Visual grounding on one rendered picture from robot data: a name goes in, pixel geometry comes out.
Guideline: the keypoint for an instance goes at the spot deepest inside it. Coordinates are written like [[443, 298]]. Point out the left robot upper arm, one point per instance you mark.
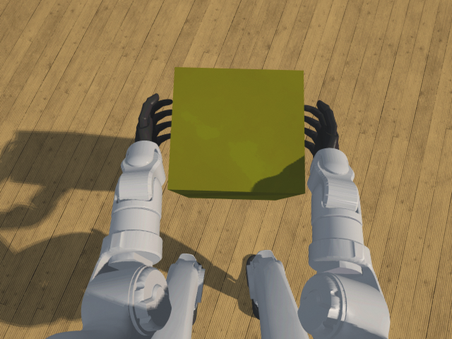
[[132, 303]]

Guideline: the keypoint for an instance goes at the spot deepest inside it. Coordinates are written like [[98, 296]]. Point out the left robot hand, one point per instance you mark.
[[146, 129]]

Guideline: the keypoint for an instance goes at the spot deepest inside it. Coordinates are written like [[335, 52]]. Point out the right robot hand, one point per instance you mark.
[[326, 135]]

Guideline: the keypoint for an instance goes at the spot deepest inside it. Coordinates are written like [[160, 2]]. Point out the right robot thigh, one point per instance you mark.
[[277, 308]]

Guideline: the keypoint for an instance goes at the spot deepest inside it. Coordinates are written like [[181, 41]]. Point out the right robot forearm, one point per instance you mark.
[[336, 219]]

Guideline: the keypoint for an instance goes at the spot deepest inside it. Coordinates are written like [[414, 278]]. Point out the right robot upper arm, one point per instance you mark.
[[336, 307]]

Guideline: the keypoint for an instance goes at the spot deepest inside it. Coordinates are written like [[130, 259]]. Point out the robot right foot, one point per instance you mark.
[[254, 306]]

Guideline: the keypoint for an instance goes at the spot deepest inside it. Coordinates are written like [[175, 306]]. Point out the carton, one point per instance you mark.
[[237, 134]]

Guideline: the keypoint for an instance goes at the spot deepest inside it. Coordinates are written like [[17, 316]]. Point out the left robot forearm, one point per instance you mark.
[[134, 234]]

